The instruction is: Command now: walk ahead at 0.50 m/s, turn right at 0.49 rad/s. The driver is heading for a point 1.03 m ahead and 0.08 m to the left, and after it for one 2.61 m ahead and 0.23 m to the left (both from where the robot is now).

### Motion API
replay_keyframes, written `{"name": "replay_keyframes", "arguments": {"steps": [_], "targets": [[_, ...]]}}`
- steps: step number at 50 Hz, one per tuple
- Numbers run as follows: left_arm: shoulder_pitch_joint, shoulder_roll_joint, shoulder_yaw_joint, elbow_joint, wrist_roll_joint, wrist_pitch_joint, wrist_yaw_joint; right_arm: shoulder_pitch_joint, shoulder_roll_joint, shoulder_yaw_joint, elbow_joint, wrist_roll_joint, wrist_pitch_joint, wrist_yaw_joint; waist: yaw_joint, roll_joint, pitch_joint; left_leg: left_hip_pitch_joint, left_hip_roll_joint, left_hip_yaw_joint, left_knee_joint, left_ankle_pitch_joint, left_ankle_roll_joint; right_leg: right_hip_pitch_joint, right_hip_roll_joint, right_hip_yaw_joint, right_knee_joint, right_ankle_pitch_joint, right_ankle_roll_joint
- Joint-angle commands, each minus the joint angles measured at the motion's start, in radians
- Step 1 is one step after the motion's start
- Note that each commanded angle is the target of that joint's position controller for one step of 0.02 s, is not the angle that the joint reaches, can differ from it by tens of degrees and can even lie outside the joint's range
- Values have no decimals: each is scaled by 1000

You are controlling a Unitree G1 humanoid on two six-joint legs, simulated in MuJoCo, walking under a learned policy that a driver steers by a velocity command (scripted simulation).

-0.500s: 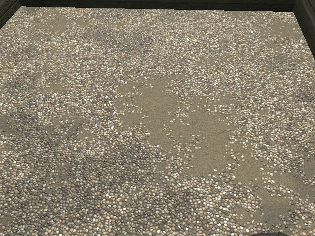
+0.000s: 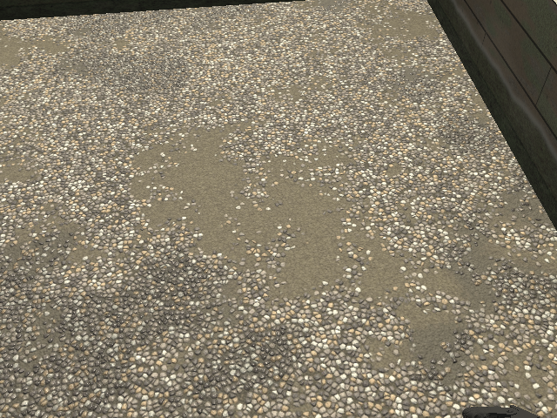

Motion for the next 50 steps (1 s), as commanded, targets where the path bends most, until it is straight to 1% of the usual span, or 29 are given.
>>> {"name": "replay_keyframes", "arguments": {"steps": [1,2,4,5,6,7,9,10,11,13,14,15,17,18,21,22,23,25,27,28,29,31,34,37,38,39,41,42,50], "targets": [[-82,127,35,-89,7,-11,6,-38,-45,-16,-94,-5,-24,0,-23,-95,-115,285,-54,-51,-26,124,-12,-208,-89,154,-258,279,-91],[-75,105,28,-88,7,-16,9,-33,-37,-16,-88,-9,-25,-1,-26,-74,-135,330,-25,-61,-40,170,-4,-228,-82,120,-249,272,-78],[-72,77,20,-86,6,-28,12,-30,-35,-18,-85,-12,-26,0,-31,-9,-167,365,49,-88,-80,250,12,-230,-61,42,-197,200,-61],[-80,73,22,-90,-6,-35,9,-44,-41,-17,-87,-8,-30,-1,-27,27,-163,344,85,-99,-115,256,21,-219,-50,2,-166,155,-53],[-80,64,20,-90,-5,-39,6,-63,-52,-17,-87,-7,-30,-2,-17,64,-145,302,116,-109,-150,239,30,-204,-45,-36,-142,114,-47],[-75,59,18,-88,-1,-41,2,-82,-58,-16,-88,-5,-30,-2,-7,80,-123,250,131,-109,-179,192,34,-181,-48,-57,-133,89,-44],[-74,60,16,-81,6,-41,-6,-94,-55,-8,-94,-1,-31,-1,-3,61,-77,135,111,-89,-213,54,25,-111,-54,-70,-148,83,-41],[-61,69,16,-74,6,-44,-10,-101,-52,-4,-102,-4,-25,-2,4,32,-63,105,92,-78,-225,-23,25,-91,-54,-66,-172,66,-41],[-41,72,14,-65,6,-46,-13,-111,-51,-2,-104,-1,-21,-1,19,0,-45,101,65,-53,-206,-51,17,-101,-61,-44,-210,47,-46],[-25,89,11,-51,6,-47,-12,-94,-30,4,-107,4,-19,4,10,-93,-35,153,0,-19,-134,-33,1,-150,-86,52,-315,-28,-65],[-31,94,10,-50,5,-46,-9,-77,-24,5,-105,3,-20,6,0,-121,-33,184,-20,-15,-114,-20,-2,-176,-93,91,-356,-63,-71],[-42,93,8,-51,4,-44,-6,-59,-21,5,-101,2,-22,7,-12,-127,-31,210,-28,-20,-113,-12,-1,-195,-96,111,-378,-82,-71],[-68,81,4,-56,3,-41,-2,-27,-18,5,-93,-2,-28,7,-33,-101,-35,249,-11,-42,-140,2,8,-211,-91,95,-372,-73,-61],[-77,72,2,-59,2,-43,-2,-21,-21,4,-90,-4,-31,6,-37,-73,-40,259,7,-56,-161,4,13,-211,-84,70,-349,-48,-53],[-92,47,-2,-68,4,-53,-5,-27,-47,-1,-89,-5,-28,0,-36,46,-52,213,93,-119,-267,-43,33,-165,-57,-42,-225,53,-24],[-94,45,-1,-69,10,-56,-6,-43,-59,-2,-92,-3,-25,-4,-29,71,-39,162,120,-132,-305,-75,39,-135,-54,-77,-193,76,-15],[-95,46,-1,-67,16,-57,-8,-56,-61,-1,-95,0,-23,-6,-23,73,-26,110,131,-133,-327,-96,41,-97,-57,-96,-177,88,-10],[-82,41,-1,-57,23,-58,-12,-63,-54,5,-97,4,-22,-7,-14,52,-17,48,116,-112,-328,-103,37,-27,-64,-113,-174,97,-8],[-48,41,-1,-39,20,-58,-11,-66,-49,7,-98,2,-20,-5,2,21,-29,66,81,-73,-292,-81,29,-13,-63,-109,-191,104,-15],[-56,40,-3,-30,17,-62,-6,-61,-46,5,-98,4,-17,-3,5,-16,-40,91,71,-61,-270,-55,27,-14,-68,-97,-207,129,-25],[-55,43,-4,-24,15,-65,-2,-52,-43,5,-98,4,-15,-1,-1,-38,-48,111,56,-47,-247,-34,24,-18,-71,-83,-217,145,-32],[-58,47,-6,-18,11,-66,4,-34,-36,5,-97,2,-12,3,-10,-57,-55,146,36,-34,-214,0,19,-38,-77,-54,-228,170,-43],[-66,47,-9,-16,8,-65,10,-20,-33,5,-95,1,-10,7,-18,-44,-60,173,33,-35,-201,37,18,-56,-79,-47,-221,203,-46],[-66,45,-10,-14,9,-65,12,-18,-33,6,-96,1,-7,6,-18,-19,-63,173,44,-36,-207,68,22,-47,-74,-67,-197,230,-40],[-72,48,-9,-15,10,-64,12,0,-40,10,-90,0,-14,11,-17,-6,-73,179,49,-32,-202,74,26,-45,-83,-70,-185,236,-45],[-69,52,-8,-13,9,-64,12,0,-38,10,-90,1,-17,13,-15,-4,-75,181,52,-31,-200,86,28,-47,-83,-74,-180,243,-44],[-66,52,-9,-9,10,-63,12,-4,-36,13,-92,3,-19,14,-12,1,-71,174,55,-28,-199,104,30,-43,-82,-82,-169,253,-42],[-69,50,-9,-9,14,-58,12,-2,-37,15,-89,8,-24,15,-12,10,-65,167,50,-21,-187,124,22,-38,-84,-81,-162,274,-41],[-70,51,-7,0,13,-52,18,13,-36,20,-91,7,-26,13,-10,-5,-76,161,53,-17,-167,185,23,-26,-82,-95,-135,304,-41]]}}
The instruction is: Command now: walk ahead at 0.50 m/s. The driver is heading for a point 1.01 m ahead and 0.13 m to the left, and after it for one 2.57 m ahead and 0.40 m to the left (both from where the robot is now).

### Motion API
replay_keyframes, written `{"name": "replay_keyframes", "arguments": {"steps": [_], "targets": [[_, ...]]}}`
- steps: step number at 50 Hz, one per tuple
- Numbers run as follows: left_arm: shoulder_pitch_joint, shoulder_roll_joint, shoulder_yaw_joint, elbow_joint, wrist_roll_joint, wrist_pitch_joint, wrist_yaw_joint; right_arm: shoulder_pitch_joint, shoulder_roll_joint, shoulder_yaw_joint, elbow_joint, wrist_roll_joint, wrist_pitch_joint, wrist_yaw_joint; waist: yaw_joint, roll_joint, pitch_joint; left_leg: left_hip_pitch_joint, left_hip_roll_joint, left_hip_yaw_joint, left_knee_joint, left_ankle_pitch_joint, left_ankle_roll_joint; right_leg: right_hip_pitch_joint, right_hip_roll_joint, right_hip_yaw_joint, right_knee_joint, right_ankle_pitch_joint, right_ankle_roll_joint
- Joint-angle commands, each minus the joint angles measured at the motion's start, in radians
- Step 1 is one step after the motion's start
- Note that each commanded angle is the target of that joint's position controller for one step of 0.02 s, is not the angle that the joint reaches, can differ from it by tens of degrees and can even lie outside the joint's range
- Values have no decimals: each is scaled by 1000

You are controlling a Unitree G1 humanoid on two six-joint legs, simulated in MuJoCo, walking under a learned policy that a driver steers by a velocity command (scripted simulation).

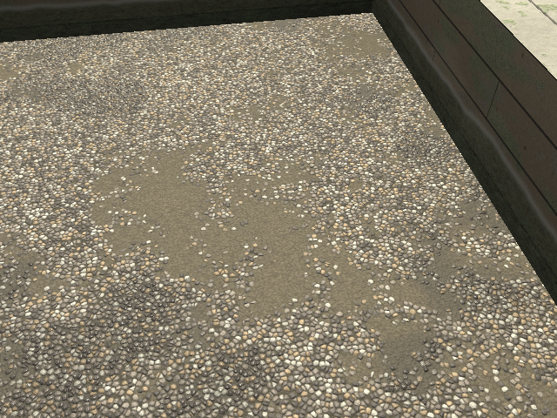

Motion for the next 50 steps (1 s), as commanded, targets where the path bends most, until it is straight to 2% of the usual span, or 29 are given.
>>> {"name": "replay_keyframes", "arguments": {"steps": [1,2,3,7,21,22,25,29,30,32,44,45,48,49,50], "targets": [[-70,82,23,-82,1,-14,4,-53,-76,-20,-91,0,-16,-2,1,3,-62,83,57,-70,-125,216,-13,-66,-28,-52,-73,285,-69],[-70,82,23,-81,1,-14,5,-52,-75,-19,-92,0,-16,-2,1,3,-62,82,57,-69,-124,220,-13,-64,-28,-53,-71,287,-68],[-73,81,27,-82,6,-7,11,-29,-88,-25,-75,9,-15,-13,2,16,-79,116,72,-65,-115,259,-12,-69,-35,-73,-61,313,-78],[-79,76,28,-81,5,0,13,-27,-81,-21,-76,7,-11,-20,1,19,-65,92,84,-63,-116,287,-7,-64,-36,-93,-47,303,-74],[-97,72,24,-83,5,3,14,-25,-68,-14,-77,5,-7,-15,3,4,-56,43,70,-55,-116,154,-16,-60,-43,-88,-59,291,-80],[-98,71,19,-81,1,-3,8,-49,-53,-6,-94,-3,-8,-5,2,-11,-41,6,56,-60,-123,111,-18,-54,-36,-67,-71,253,-70],[-100,73,17,-83,2,-9,5,-47,-52,-5,-96,-2,-13,4,1,-18,-46,15,45,-66,-123,71,-22,-64,-41,-43,-97,216,-74],[-106,72,16,-85,2,-11,4,-41,-54,-6,-97,-2,-18,4,-3,-16,-50,32,51,-74,-135,61,-22,-70,-41,-41,-109,192,-72],[-105,72,15,-84,-2,-16,4,-43,-51,-7,-101,-7,-13,2,-1,-22,-54,34,59,-80,-153,50,-14,-67,-39,-47,-115,168,-70],[-110,66,14,-85,-1,-19,2,-51,-55,-8,-104,-5,-9,0,1,-6,-40,26,65,-82,-170,43,-11,-65,-36,-56,-113,163,-66],[-99,63,13,-78,1,-23,0,-46,-54,-10,-105,-4,-7,-2,0,-6,-39,42,62,-73,-172,86,-10,-46,-36,-62,-111,196,-66],[-102,60,12,-79,6,-19,0,-43,-56,-10,-102,2,-12,-1,-3,4,-37,42,56,-67,-159,102,-18,-45,-37,-58,-105,216,-66],[-97,65,14,-78,5,-16,1,-36,-54,-8,-100,0,-17,0,-3,-4,-49,50,54,-67,-148,125,-18,-41,-37,-58,-100,226,-68],[-97,65,19,-79,8,-10,7,-12,-66,-14,-83,9,-16,-10,-2,7,-64,85,65,-62,-137,159,-15,-47,-43,-77,-88,263,-78],[-95,67,20,-78,8,-7,9,-4,-68,-15,-80,8,-15,-14,-5,4,-66,86,70,-60,-134,179,-13,-47,-42,-86,-80,274,-78]]}}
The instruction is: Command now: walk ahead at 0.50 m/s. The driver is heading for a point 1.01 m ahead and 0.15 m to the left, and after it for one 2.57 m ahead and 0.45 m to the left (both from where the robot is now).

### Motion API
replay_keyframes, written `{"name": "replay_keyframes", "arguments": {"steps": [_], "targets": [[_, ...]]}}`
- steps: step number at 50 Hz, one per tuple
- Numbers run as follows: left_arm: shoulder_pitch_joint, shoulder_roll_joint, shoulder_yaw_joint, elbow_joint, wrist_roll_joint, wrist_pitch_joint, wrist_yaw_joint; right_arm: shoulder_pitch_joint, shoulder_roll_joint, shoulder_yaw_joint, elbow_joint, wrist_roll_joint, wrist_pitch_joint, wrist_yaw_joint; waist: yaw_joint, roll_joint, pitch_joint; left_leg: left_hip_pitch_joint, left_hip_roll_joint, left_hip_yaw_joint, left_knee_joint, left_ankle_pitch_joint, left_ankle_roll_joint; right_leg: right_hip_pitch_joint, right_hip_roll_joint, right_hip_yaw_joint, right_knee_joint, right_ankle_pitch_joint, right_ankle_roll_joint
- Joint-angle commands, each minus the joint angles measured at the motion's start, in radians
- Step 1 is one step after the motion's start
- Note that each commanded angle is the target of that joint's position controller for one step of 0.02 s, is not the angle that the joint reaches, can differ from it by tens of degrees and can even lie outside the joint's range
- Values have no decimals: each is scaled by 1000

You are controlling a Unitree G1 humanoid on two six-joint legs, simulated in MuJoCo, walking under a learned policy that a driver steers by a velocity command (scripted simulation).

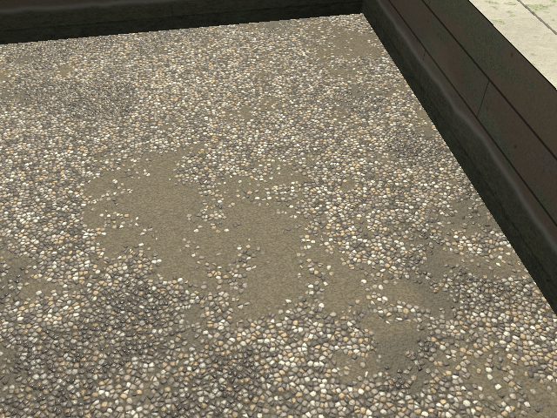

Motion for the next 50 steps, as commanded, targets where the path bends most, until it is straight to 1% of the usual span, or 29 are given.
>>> {"name": "replay_keyframes", "arguments": {"steps": [1,5,10,20,31,32,33,34,36,39,45,46,49,50], "targets": [[-83,79,26,-88,1,-8,7,-25,-77,-23,-72,4,-14,-13,-4,6,-60,70,64,-72,-125,191,-7,-45,-28,-47,-65,265,-66],[-86,73,26,-89,0,-5,7,-30,-74,-21,-71,3,-10,-15,0,13,-49,49,66,-69,-120,207,-5,-42,-28,-55,-52,271,-64],[-88,74,27,-89,1,-2,9,-22,-75,-20,-66,2,-11,-14,0,7,-52,41,64,-68,-112,209,-5,-36,-29,-57,-46,281,-66],[-97,71,25,-90,0,0,10,-18,-70,-17,-63,1,-10,-12,-1,5,-52,27,62,-67,-112,171,-8,-36,-31,-55,-49,272,-68],[-105,64,22,-94,0,-2,7,-26,-63,-16,-64,1,-11,-11,-1,0,-44,14,60,-69,-122,107,-11,-43,-34,-48,-67,236,-68],[-99,66,22,-92,-4,-6,7,-23,-59,-16,-66,-3,-7,-11,2,-12,-51,16,66,-74,-134,89,-2,-38,-31,-52,-75,211,-67],[-103,62,21,-93,-4,-8,6,-27,-61,-17,-66,-3,-5,-12,2,-9,-41,11,66,-75,-139,81,-1,-41,-31,-52,-78,203,-67],[-105,62,16,-92,-8,-16,0,-57,-50,-10,-85,-11,-5,-4,2,-16,-20,-26,55,-81,-151,54,-5,-37,-26,-31,-88,169,-56],[-103,62,15,-91,-6,-20,-2,-58,-50,-10,-87,-9,-7,2,3,-15,-24,-18,48,-83,-152,40,-8,-40,-30,-16,-104,144,-57],[-100,67,15,-90,-5,-23,-1,-46,-53,-12,-86,-9,-12,5,-2,-18,-35,7,46,-87,-153,49,-9,-43,-31,-9,-116,143,-60],[-97,64,14,-88,-4,-25,-3,-47,-54,-13,-87,-9,-12,2,-4,-3,-38,20,52,-88,-164,80,-6,-33,-28,-20,-111,161,-56],[-94,62,18,-88,1,-19,2,-19,-65,-19,-69,1,-11,-8,-3,8,-54,55,62,-82,-155,107,-1,-35,-32,-41,-100,195,-67],[-92,61,19,-87,0,-15,2,-21,-64,-20,-67,0,-6,-15,-2,11,-42,48,70,-77,-154,140,4,-34,-30,-58,-85,220,-64],[-97,57,19,-90,3,-11,2,-26,-65,-18,-67,4,-8,-15,-3,23,-32,40,64,-71,-143,155,-4,-35,-32,-56,-76,240,-64]]}}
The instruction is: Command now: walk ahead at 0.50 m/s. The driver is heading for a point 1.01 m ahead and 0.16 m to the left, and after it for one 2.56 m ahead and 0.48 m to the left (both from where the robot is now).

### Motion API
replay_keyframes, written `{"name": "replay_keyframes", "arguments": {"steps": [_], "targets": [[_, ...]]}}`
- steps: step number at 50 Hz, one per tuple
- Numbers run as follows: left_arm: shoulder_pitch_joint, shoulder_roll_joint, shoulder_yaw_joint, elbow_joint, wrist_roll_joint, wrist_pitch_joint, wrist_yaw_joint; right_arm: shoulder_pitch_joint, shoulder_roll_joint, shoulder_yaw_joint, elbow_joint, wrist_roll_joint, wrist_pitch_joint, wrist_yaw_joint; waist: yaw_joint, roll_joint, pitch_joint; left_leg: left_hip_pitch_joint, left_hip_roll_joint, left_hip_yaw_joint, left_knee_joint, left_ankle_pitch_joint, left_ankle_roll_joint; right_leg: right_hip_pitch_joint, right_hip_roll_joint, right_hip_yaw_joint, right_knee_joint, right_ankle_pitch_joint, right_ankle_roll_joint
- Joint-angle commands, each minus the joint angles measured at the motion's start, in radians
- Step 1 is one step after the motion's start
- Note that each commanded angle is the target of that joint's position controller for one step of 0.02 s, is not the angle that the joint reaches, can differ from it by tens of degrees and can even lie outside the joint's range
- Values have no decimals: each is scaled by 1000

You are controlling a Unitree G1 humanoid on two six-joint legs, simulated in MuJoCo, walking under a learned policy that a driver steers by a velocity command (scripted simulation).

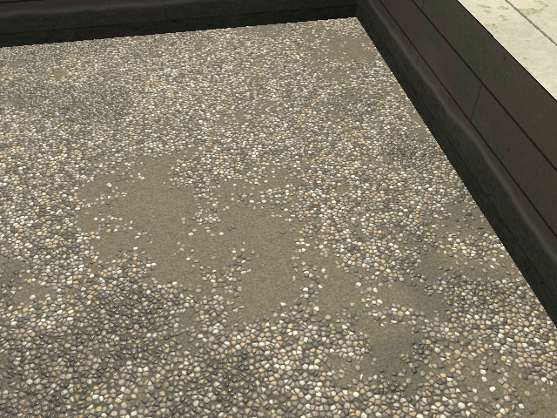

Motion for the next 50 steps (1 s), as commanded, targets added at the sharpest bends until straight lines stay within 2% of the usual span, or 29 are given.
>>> {"name": "replay_keyframes", "arguments": {"steps": [1,14,16,30,33,50], "targets": [[-91,70,21,-91,2,-9,3,-40,-70,-20,-78,4,-16,-6,-3,25,-34,27,55,-72,-132,162,0,-35,-27,-29,-64,238,-54],[-95,73,24,-91,1,-3,8,-24,-74,-17,-68,2,-20,-5,-2,5,-47,18,52,-72,-109,186,0,-26,-28,-31,-47,260,-60],[-96,71,20,-93,10,-5,7,-21,-87,-23,-53,3,-9,-10,-5,8,-39,7,59,-76,-115,211,8,-19,-18,-49,-36,264,-55],[-88,69,13,-92,3,-11,7,-30,-77,-24,-37,-2,4,-9,-5,-8,-45,-9,54,-78,-126,101,13,-12,-20,-46,-58,229,-60],[-90,65,11,-92,3,-15,4,-40,-81,-26,-37,-1,9,-10,-4,3,-26,-17,55,-78,-136,84,15,-18,-19,-46,-63,217,-59],[-70,62,9,-90,2,-17,1,-37,-75,-27,-26,-2,9,-12,-5,-4,-24,1,41,-79,-134,66,12,-20,-19,-31,-92,201,-66]]}}
Velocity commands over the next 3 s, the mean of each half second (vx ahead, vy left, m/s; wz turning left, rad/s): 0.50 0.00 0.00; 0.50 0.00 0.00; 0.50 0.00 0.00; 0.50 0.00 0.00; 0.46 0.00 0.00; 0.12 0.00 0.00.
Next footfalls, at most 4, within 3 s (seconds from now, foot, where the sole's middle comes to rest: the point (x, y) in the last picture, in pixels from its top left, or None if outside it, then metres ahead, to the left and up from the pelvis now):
none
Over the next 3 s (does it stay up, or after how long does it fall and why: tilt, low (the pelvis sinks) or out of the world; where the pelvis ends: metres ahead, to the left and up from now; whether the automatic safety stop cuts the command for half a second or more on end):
stays up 0.01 0.01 0.01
